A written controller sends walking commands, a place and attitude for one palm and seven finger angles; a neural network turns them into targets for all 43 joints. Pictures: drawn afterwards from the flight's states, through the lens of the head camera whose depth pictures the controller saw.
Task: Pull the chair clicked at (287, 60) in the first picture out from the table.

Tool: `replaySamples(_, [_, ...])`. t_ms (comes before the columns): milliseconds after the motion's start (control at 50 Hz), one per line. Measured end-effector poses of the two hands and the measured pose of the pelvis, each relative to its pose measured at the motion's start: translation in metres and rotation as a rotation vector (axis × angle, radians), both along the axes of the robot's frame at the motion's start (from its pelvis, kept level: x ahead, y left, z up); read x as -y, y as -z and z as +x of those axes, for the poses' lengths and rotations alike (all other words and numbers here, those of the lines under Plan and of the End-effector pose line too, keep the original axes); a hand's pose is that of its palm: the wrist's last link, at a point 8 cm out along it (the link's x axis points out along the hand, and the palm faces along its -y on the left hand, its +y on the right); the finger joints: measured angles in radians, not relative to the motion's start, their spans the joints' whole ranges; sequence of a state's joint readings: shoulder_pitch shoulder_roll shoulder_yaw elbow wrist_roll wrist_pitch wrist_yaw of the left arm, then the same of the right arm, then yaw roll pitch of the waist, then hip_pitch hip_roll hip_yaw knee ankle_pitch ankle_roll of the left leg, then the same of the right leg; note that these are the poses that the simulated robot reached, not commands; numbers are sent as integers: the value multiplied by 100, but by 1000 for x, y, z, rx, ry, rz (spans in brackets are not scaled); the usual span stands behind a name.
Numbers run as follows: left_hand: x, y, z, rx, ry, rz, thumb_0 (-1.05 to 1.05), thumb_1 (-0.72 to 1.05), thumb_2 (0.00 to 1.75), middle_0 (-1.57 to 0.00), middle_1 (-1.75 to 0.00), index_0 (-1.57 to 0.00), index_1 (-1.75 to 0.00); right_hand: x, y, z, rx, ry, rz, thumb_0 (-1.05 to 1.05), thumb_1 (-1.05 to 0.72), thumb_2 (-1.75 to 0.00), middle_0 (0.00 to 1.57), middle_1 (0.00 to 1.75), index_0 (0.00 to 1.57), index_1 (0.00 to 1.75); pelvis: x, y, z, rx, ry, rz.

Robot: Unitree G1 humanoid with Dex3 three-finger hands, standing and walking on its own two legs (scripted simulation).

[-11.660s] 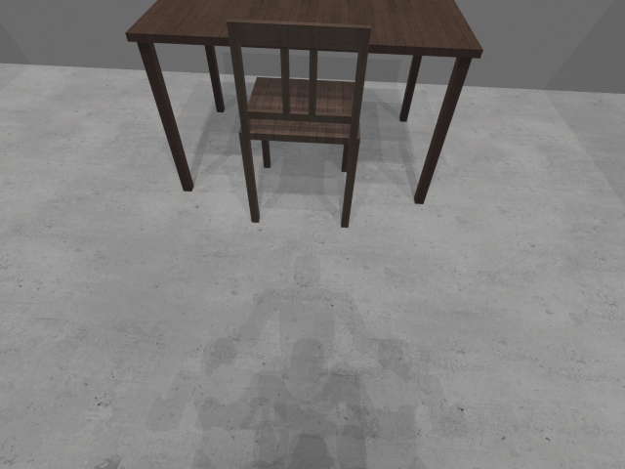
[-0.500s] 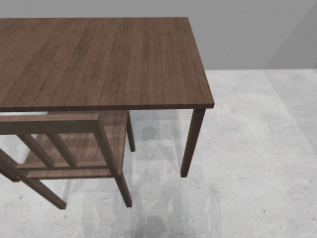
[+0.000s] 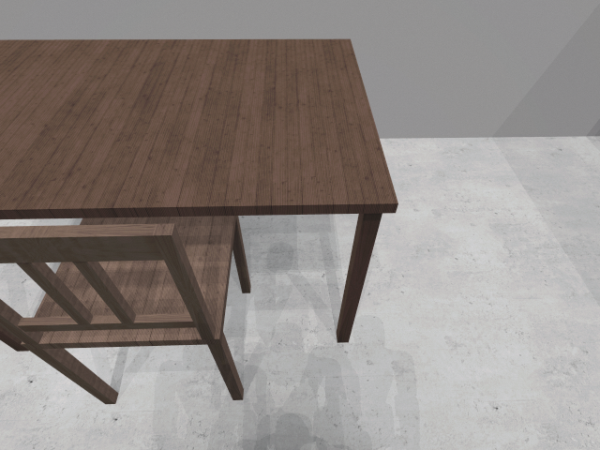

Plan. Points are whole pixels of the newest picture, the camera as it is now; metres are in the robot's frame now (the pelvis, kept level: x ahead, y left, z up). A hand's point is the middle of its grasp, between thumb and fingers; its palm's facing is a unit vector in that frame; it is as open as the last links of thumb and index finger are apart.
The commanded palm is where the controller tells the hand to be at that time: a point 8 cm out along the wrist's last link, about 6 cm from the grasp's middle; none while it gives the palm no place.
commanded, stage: look again from close up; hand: left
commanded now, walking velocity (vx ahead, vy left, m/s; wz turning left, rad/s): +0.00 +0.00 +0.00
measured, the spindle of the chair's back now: (59, 292) +0.38 +0.47 -0.11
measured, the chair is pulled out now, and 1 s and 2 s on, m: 0.00 0.00 0.00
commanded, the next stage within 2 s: raise the hand toward the chair's back in 0.72 s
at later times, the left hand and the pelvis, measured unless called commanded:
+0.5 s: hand out of the picture -0.01 +0.15 -0.17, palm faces +0.03 -0.98 -0.19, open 7.4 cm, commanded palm none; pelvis +0.00 -0.02 +0.00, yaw +0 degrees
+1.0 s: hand out of the picture +0.13 +0.18 -0.06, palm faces +0.23 -0.96 -0.17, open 7.5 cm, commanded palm +0.09 +0.20 -0.07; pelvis -0.03 -0.01 -0.01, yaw +3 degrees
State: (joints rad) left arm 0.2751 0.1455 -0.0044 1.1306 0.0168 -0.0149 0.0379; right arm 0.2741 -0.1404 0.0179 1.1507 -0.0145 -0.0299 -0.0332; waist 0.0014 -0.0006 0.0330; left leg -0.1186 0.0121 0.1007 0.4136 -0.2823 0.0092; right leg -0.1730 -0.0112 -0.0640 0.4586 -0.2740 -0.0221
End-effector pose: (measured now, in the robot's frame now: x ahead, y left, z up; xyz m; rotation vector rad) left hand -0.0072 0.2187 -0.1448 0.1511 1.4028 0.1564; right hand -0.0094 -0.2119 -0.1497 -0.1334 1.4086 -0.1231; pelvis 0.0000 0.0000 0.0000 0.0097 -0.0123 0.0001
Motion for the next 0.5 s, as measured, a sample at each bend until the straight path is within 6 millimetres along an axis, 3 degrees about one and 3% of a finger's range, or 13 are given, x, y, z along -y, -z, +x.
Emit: replaySamples(500, [21, 0, -11, -5, -13, -10, 1, 91, 89, -20, -30, -20, -30, 13, 0, -9, -21, 4, 11, 1, -91, -90, 20, 30, 20, 30, 17, -1, -3, 3, -4, 1])
